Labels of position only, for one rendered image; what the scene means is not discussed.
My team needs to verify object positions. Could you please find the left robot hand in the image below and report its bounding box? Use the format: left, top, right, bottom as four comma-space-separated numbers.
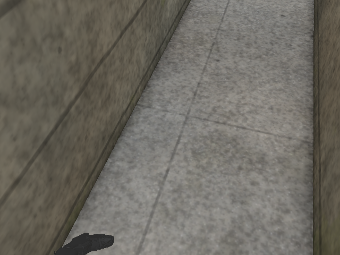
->
54, 233, 114, 255

